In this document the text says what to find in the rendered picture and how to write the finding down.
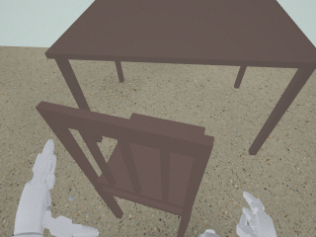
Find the chair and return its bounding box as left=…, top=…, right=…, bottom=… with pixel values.
left=36, top=101, right=214, bottom=237

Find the right robot shin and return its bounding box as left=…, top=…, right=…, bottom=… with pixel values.
left=204, top=229, right=215, bottom=234

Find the table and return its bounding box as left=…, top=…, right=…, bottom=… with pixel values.
left=44, top=0, right=316, bottom=155

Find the robot left hand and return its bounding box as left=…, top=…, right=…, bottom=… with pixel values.
left=14, top=138, right=99, bottom=237

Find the robot right hand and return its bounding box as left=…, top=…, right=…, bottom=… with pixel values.
left=236, top=191, right=277, bottom=237

